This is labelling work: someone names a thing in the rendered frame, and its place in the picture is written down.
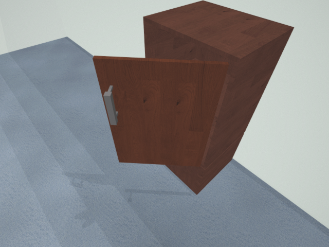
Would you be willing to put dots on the handle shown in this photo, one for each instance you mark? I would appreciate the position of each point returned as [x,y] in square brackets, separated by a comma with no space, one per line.
[110,106]

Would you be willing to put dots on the cupboard door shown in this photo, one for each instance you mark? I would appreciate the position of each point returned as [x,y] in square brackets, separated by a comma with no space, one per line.
[166,107]

